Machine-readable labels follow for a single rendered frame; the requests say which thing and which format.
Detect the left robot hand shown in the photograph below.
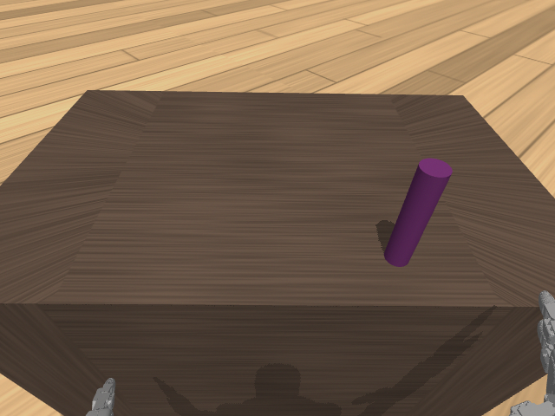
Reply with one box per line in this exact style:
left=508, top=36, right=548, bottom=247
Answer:
left=86, top=378, right=115, bottom=416

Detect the right robot hand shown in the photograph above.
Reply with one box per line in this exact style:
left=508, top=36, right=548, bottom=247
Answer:
left=509, top=290, right=555, bottom=416

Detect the can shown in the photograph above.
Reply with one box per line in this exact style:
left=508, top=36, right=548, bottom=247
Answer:
left=384, top=159, right=453, bottom=267

